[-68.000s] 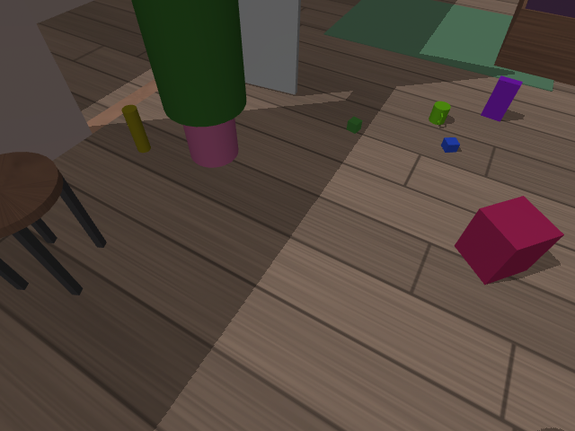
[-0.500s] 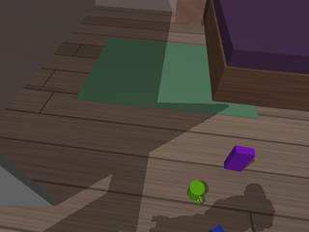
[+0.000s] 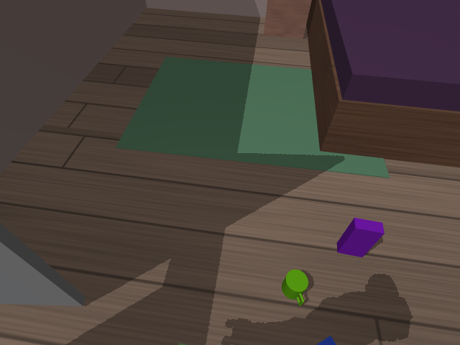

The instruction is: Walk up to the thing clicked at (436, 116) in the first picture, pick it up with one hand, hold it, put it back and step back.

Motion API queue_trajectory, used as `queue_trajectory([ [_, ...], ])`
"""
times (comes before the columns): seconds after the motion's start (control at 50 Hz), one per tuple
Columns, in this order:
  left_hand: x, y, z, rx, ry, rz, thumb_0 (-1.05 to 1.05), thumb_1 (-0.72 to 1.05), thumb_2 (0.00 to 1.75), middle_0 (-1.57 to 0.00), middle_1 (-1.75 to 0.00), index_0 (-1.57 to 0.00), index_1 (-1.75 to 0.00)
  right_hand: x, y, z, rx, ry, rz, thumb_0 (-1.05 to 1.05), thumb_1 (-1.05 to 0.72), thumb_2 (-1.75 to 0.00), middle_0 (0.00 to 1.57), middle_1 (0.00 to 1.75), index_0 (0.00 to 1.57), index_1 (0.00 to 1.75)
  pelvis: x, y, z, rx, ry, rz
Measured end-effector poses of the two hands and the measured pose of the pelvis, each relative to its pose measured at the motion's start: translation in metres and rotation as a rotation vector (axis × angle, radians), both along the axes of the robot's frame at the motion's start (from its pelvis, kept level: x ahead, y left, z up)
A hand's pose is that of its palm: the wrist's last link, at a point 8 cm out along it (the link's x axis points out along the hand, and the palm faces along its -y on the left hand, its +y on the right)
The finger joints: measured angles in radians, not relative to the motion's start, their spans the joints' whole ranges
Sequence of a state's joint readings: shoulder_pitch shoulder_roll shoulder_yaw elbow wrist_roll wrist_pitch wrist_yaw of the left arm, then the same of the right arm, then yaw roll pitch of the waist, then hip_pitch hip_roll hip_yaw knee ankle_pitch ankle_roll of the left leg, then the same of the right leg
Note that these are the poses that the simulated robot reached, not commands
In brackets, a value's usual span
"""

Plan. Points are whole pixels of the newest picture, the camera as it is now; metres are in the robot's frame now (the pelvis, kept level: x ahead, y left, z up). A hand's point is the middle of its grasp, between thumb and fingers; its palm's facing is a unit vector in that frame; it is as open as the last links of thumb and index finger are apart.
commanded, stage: stand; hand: right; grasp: from above
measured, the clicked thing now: (296, 288) +0.45 -0.29 -0.73
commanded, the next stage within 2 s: step back in 0.56 s
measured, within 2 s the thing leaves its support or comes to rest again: neither
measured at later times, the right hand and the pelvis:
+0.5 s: hand out of the picture +0.08 -0.25 -0.16, palm faces -0.03 +0.94 -0.34, open 7.4 cm; pelvis +0.00 +0.00 +0.00, yaw +0 degrees
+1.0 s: hand out of the picture +0.09 -0.30 -0.18, palm faces -0.06 +0.93 -0.36, open 7.4 cm; pelvis -0.06 -0.05 -0.01, yaw +1 degrees
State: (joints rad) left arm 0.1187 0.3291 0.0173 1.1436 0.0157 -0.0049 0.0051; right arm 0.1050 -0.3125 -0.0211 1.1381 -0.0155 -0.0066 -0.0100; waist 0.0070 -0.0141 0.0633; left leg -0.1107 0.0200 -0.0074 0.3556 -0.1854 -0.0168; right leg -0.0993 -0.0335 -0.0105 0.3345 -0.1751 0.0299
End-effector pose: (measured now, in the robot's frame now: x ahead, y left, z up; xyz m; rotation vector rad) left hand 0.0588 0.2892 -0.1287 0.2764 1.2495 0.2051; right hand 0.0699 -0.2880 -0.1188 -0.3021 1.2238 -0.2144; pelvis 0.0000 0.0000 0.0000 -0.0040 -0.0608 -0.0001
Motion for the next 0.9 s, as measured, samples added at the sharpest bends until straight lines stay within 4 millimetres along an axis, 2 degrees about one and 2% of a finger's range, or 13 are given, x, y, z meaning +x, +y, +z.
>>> queue_trajectory([
  [0.34,-0.005,0.003,0.002,0.003,0.016,0.004,0.0,0.9,0.9,-0.21,-0.3,-0.2,-0.3,0.0,-0.001,-0.001,0.0,0.012,0.015,0.01,-0.91,-0.9,0.2,0.3,0.2,0.3,0.001,0.001,0.0,0.0,0.008,0.004],
  [0.58,-0.001,0.005,0.002,0.004,0.017,0.01,0.0,0.9,0.9,-0.21,-0.3,-0.2,-0.3,0.008,-0.002,0.0,0.0,0.003,0.02,0.01,-0.91,-0.9,0.2,0.3,0.2,0.3,0.004,0.001,0.0,0.0,0.016,0.007],
  [0.68,0.003,0.011,0.0,0.021,0.002,0.014,0.0,0.9,0.9,-0.21,-0.3,-0.2,-0.3,0.012,-0.014,-0.002,-0.021,-0.016,0.011,0.01,-0.91,-0.9,0.2,0.3,0.2,0.3,-0.011,-0.002,-0.006,0.009,0.025,0.007],
  [0.76,-0.002,0.014,0.0,0.055,-0.001,0.011,0.0,0.9,0.9,-0.21,-0.3,-0.2,-0.3,0.012,-0.028,-0.006,-0.038,-0.022,0.036,0.01,-0.91,-0.9,0.2,0.3,0.2,0.3,-0.026,-0.011,-0.013,0.015,0.031,0.012],
  [0.82,-0.014,0.01,0.002,0.083,0.004,0.017,0.0,0.9,0.9,-0.21,-0.3,-0.2,-0.3,0.016,-0.042,-0.013,-0.04,-0.031,0.065,0.01,-0.91,-0.9,0.2,0.3,0.2,0.3,-0.034,-0.025,-0.018,0.011,0.041,0.015],
  [0.9,-0.043,-0.003,0.005,0.121,0.038,0.015,0.0,0.91,0.9,-0.2,-0.3,-0.2,-0.3,0.026,-0.06,-0.025,-0.037,-0.07,0.076,0.01,-0.91,-0.9,0.2,0.3,0.2,0.3,-0.047,-0.04,-0.025,0.016,0.05,0.015],
])
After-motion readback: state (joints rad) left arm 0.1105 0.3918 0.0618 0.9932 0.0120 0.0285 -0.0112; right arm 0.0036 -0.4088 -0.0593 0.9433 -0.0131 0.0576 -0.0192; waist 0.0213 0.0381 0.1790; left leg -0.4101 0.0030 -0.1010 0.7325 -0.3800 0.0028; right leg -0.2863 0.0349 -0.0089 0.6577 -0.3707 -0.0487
